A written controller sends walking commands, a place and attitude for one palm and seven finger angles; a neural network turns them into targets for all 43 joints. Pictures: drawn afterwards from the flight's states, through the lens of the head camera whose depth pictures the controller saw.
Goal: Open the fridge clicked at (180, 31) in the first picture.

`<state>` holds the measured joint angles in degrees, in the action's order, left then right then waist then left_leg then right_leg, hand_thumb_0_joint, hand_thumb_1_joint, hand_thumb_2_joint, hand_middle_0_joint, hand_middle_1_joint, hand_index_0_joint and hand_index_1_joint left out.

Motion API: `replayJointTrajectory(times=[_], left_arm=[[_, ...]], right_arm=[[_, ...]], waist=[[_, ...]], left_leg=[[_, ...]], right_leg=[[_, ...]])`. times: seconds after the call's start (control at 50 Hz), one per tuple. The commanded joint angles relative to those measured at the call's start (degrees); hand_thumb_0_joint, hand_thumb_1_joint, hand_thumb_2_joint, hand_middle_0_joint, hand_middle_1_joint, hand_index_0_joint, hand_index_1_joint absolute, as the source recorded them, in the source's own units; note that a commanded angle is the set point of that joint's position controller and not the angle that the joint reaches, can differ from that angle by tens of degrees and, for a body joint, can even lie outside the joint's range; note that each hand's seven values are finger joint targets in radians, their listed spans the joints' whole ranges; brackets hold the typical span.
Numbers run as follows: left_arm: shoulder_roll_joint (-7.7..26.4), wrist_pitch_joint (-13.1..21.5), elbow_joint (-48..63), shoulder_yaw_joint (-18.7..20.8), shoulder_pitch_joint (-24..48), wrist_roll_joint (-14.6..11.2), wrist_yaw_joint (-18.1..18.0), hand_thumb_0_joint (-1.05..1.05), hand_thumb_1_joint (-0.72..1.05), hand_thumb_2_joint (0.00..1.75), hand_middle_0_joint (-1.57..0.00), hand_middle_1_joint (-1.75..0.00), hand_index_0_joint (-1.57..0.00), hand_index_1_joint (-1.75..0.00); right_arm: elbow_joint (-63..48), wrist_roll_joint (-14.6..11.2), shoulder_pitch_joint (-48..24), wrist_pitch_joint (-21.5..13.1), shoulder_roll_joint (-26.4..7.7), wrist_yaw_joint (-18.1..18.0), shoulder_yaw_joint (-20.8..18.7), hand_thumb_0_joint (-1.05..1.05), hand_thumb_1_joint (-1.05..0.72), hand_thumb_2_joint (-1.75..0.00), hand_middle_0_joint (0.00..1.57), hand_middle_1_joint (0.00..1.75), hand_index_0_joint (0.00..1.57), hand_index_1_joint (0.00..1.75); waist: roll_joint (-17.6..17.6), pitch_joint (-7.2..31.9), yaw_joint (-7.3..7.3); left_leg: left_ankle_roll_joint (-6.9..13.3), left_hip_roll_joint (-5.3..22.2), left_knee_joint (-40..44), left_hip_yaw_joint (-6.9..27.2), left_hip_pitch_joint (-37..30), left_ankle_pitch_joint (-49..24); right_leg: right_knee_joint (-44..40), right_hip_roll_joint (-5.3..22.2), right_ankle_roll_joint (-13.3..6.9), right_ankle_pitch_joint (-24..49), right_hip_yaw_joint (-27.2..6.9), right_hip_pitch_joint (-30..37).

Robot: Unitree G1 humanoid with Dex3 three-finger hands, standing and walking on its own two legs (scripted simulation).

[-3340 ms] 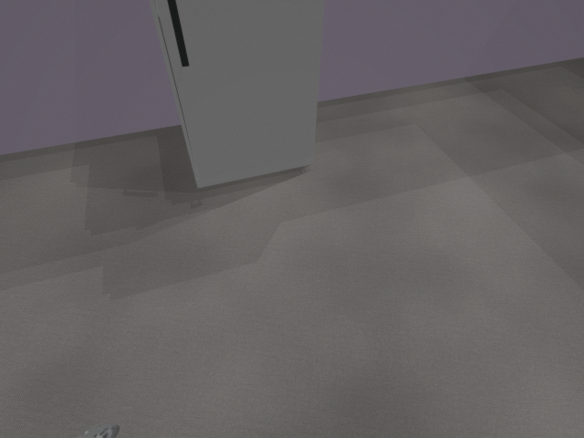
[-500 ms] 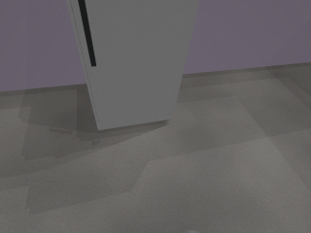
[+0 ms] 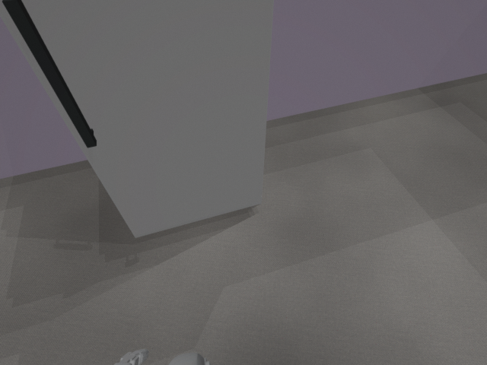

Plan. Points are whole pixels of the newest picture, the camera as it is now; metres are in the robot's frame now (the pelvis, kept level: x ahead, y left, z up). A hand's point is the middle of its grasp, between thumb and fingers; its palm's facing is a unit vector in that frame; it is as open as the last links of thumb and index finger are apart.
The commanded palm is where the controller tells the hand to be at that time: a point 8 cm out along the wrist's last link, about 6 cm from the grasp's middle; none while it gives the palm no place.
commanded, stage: turn to face it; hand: left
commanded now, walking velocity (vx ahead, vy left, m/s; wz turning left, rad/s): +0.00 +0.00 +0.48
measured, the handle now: (60, 81) +0.70 +0.44 +0.09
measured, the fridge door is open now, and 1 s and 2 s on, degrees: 0 0 0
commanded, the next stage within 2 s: take the last steps up to it in 0.54 s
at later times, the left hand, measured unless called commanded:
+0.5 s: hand out of the picture +0.06 +0.25 -0.17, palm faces +0.22 -0.94 -0.24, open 7.4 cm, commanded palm none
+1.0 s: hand out of the picture +0.00 +0.18 -0.16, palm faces +0.40 -0.90 -0.20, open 7.3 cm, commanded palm none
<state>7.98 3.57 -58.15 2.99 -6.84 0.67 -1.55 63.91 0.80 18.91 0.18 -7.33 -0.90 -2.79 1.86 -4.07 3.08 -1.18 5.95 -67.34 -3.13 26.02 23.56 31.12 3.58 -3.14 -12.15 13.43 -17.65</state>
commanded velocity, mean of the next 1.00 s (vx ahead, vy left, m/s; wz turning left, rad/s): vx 0.11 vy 0.03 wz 0.23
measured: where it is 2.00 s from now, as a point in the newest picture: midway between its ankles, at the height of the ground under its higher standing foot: (211, 341)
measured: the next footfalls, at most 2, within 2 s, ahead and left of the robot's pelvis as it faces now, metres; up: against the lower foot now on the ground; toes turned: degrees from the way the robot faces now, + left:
left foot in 0.24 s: +0.12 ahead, +0.14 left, +0.00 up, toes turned +15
right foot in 0.64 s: +0.14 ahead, -0.11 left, +0.00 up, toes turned +7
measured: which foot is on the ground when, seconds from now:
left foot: up 0.00-0.22, down 0.24-0.66, up 0.68-1.00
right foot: down 0.00-0.24, up 0.26-0.62, down 0.64-1.00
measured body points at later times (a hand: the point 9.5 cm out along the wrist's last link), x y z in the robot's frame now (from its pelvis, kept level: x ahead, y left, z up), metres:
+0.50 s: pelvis +0.06 +0.03 +0.01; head +0.10 +0.06 +0.46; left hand +0.05 +0.30 -0.15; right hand +0.19 -0.19 -0.13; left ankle +0.08 +0.13 -0.73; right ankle +0.07 -0.12 -0.68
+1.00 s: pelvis +0.09 +0.02 +0.01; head +0.11 +0.03 +0.46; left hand -0.02 +0.23 -0.14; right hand +0.23 -0.19 -0.14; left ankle +0.05 +0.16 -0.70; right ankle +0.10 -0.11 -0.73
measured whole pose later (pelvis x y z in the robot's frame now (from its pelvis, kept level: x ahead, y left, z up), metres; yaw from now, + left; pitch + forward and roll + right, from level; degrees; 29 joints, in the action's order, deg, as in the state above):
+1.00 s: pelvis +0.09 +0.02 +0.01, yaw +19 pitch +0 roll +1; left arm 9.1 2.0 -61.4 2.4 -21.3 2.0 -0.2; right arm 58.8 1.4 12.2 2.1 -12.0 2.0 -3.7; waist -0.7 -1.3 -3.0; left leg -1.0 4.1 -41.2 -4.3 20.1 21.2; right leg 23.6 7.0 1.6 -15.5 10.2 -7.6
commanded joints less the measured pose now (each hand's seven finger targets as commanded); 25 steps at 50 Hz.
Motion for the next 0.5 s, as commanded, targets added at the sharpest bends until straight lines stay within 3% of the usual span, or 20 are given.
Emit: replayJointTrajectory(times=[0.0,0.08,0.12,0.16,0.18,0.2,0.22,0.24,0.26,0.28,0.32,0.36,0.44,0.48], left_arm=[[8.2,-1.2,2.7,1.0,-4.2,0.7,-0.4,0.0,0.9,0.9,-0.2,-0.3,-0.2,-0.3],[10.6,-2.4,3.4,1.8,-4.3,1.0,-0.4,0.0,0.9,0.9,-0.2,-0.3,-0.2,-0.3],[11.8,-2.8,3.7,2.1,-4.9,1.0,-0.3,0.0,0.9,0.9,-0.2,-0.3,-0.2,-0.3],[12.2,-3.4,3.9,2.4,-5.1,0.8,-0.2,0.0,0.9,0.9,-0.2,-0.3,-0.2,-0.3],[11.9,-3.8,4.2,2.3,-5.1,0.5,-0.1,0.0,0.9,0.9,-0.2,-0.3,-0.2,-0.3],[9.5,-4.3,5.3,2.1,-6.5,0.1,0.3,0.0,0.9,0.9,-0.2,-0.3,-0.2,-0.3],[7.1,-4.5,7.7,1.2,-5.3,-0.2,0.5,0.0,0.9,0.9,-0.2,-0.3,-0.2,-0.3],[8.5,-4.9,8.3,0.9,-2.6,0.6,0.1,0.0,0.9,0.9,-0.2,-0.3,-0.2,-0.3],[8.1,-4.7,7.8,1.4,-2.1,0.6,0.2,0.0,0.9,0.9,-0.2,-0.3,-0.2,-0.3],[8.6,-4.6,6.9,1.6,-3.1,0.5,0.5,0.0,0.9,0.9,-0.2,-0.3,-0.2,-0.3],[8.4,-4.7,5.0,1.5,-5.6,0.4,0.7,0.0,0.9,0.9,-0.2,-0.3,-0.2,-0.3],[8.2,-4.9,4.2,1.2,-7.3,0.2,0.8,0.0,0.9,0.9,-0.2,-0.3,-0.2,-0.3],[7.7,-5.1,4.9,0.7,-5.7,0.0,0.4,0.0,0.9,0.9,-0.2,-0.3,-0.2,-0.3],[7.2,-5.1,5.0,0.5,-6.0,0.0,0.3,0.0,0.9,0.9,-0.2,-0.3,-0.2,-0.3]], right_arm=[[-3.5,0.3,4.5,1.3,-1.2,0.8,-0.2,0.0,-0.9,-0.9,0.2,0.3,0.2,0.3],[-7.1,0.3,-1.9,1.2,-2.9,1.5,-0.4,0.0,-0.9,-0.9,0.2,0.3,0.2,0.3],[-8.7,0.3,-4.1,1.0,-4.2,1.6,-0.5,0.0,-0.9,-0.9,0.2,0.3,0.2,0.3],[-9.6,0.4,-3.9,0.9,-5.4,1.6,-0.7,0.0,-0.9,-0.9,0.2,0.3,0.2,0.3],[-9.5,0.5,-2.2,0.6,-7.2,1.7,-1.0,0.0,-0.9,-0.9,0.2,0.3,0.2,0.3],[-9.7,0.9,-0.1,0.0,-11.9,1.5,-1.9,0.0,-0.9,-0.9,0.2,0.3,0.2,0.3],[-10.6,1.1,1.7,0.0,-16.8,1.1,-2.7,0.0,-0.9,-0.9,0.2,0.3,0.2,0.3],[-9.8,1.0,2.0,-0.1,-17.5,0.3,-2.6,0.0,-0.9,-0.9,0.2,0.3,0.2,0.3],[-10.1,1.0,-0.2,-0.3,-16.8,-0.2,-2.6,0.0,-0.9,-0.9,0.2,0.3,0.2,0.3],[-10.9,0.7,-3.4,-0.4,-15.7,-0.4,-2.2,0.0,-0.9,-0.9,0.2,0.3,0.2,0.3],[-11.8,0.5,-6.6,-0.9,-13.5,-0.6,-1.4,0.0,-0.9,-0.9,0.2,0.3,0.2,0.3],[-11.9,0.3,-7.1,-1.1,-13.4,-0.6,-1.3,0.0,-0.9,-0.9,0.2,0.3,0.2,0.3],[-10.7,0.4,-5.5,-0.4,-14.1,-0.5,-1.9,0.0,-0.9,-0.9,0.2,0.3,0.2,0.3],[-10.4,0.5,-6.3,0.2,-14.6,-0.2,-2.2,0.0,-0.9,-0.9,0.2,0.3,0.2,0.3]], waist=[[-8.6,3.4,-1.09],[-10.8,1.7,-2.74],[-9.5,2.2,-3.42],[-8.2,2.1,-2.66],[-3.8,3.4,-1.57],[9.9,5.1,-0.82],[20.0,4.8,0.14],[16.1,6.3,1.05],[13.3,7.1,0.06],[11.1,6.9,-1.17],[7.2,7.5,-2.64],[6.0,8.7,-2.93],[4.4,8.5,-1.49],[6.3,7.8,-1.49]], left_leg=[[-1.4,1.3,7.9,-1.0,-2.5,-3.0],[-1.4,0.8,17.7,-2.9,-2.3,-2.3],[-1.2,-0.1,22.3,-4.0,-3.7,-2.6],[-0.9,-0.7,29.9,-4.9,-8.8,-6.8],[-0.5,-0.5,36.7,-4.0,-14.4,-11.9],[3.1,7.3,44.0,8.8,-18.5,-22.4],[10.7,18.5,50.1,22.9,-19.3,-35.2],[13.1,19.3,50.7,25.0,-18.1,-33.0],[12.7,17.3,49.7,22.7,-19.1,-31.9],[11.8,14.9,48.9,18.3,-18.9,-31.4],[9.9,10.6,48.0,11.3,-19.1,-36.2],[10.0,9.5,47.9,8.3,-20.6,-39.7],[11.4,10.5,47.3,10.2,-23.0,-39.8],[11.1,9.9,47.5,10.6,-20.7,-36.2]], right_leg=[[-15.8,16.6,-3.3,12.3,-6.2,-1.7],[-14.0,17.7,-3.2,7.7,-5.5,1.3],[-11.8,18.1,-3.1,7.8,-5.4,3.3],[-7.4,17.3,-1.3,5.6,-3.8,1.9],[-2.1,15.6,0.7,3.5,-2.4,-0.3],[8.1,9.3,4.4,-5.6,0.1,-5.5],[20.4,3.1,7.5,-25.2,-1.2,-12.2],[28.6,2.9,6.7,-26.6,-8.0,-11.9],[33.1,2.7,6.7,-23.1,-10.4,-14.9],[34.5,3.1,6.8,-18.6,-11.5,-15.2],[33.5,2.9,7.3,-12.7,-11.5,-13.0],[29.9,2.6,7.7,-11.5,-11.1,-11.1],[20.3,1.5,7.9,-14.5,-10.6,-8.9],[15.7,0.7,7.5,-14.3,-10.0,-5.8]])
